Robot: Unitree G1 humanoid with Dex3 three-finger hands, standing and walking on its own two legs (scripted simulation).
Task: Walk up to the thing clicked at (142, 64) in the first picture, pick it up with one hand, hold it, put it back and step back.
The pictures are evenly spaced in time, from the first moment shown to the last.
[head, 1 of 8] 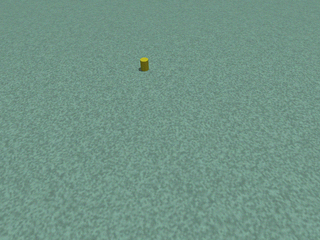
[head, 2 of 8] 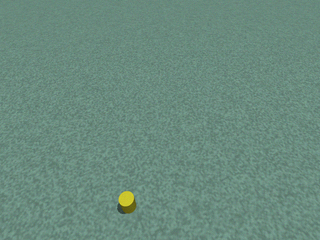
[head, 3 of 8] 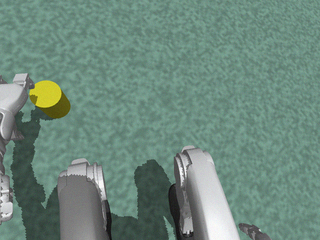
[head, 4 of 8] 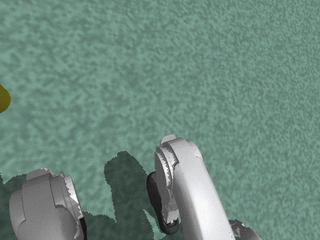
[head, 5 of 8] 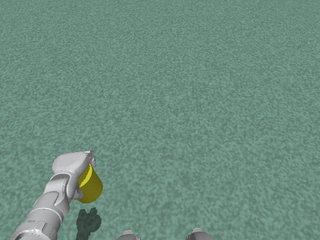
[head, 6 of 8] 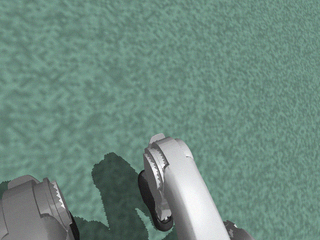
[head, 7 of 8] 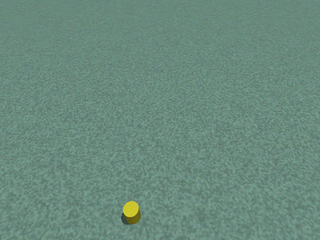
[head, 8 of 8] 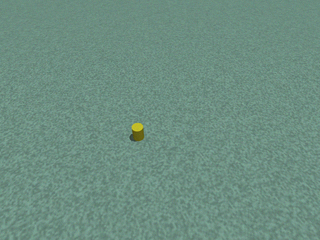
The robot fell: no
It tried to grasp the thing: yes
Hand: left
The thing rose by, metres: 0.63
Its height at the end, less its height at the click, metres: +0.00
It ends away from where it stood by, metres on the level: 0.03
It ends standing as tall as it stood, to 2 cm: yes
